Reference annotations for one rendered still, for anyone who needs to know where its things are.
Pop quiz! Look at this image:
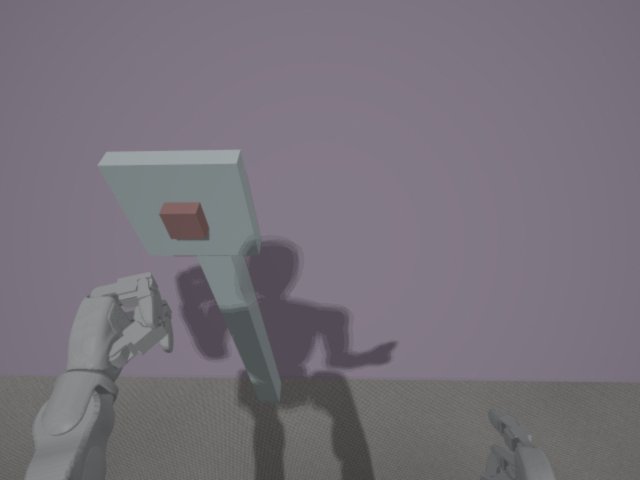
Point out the left robot forearm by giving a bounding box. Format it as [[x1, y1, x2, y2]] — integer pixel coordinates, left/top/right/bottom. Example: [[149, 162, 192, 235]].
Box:
[[24, 369, 119, 480]]

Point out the robot left hand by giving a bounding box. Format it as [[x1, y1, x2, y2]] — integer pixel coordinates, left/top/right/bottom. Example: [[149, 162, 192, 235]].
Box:
[[66, 272, 173, 382]]

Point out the panel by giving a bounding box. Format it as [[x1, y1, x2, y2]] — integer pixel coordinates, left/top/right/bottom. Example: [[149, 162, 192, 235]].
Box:
[[97, 150, 281, 403]]

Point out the robot right hand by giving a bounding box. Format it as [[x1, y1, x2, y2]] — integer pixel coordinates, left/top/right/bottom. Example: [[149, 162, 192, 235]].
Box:
[[480, 409, 556, 480]]

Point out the button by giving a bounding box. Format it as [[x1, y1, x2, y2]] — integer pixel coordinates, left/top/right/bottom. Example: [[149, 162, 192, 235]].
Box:
[[159, 202, 209, 239]]

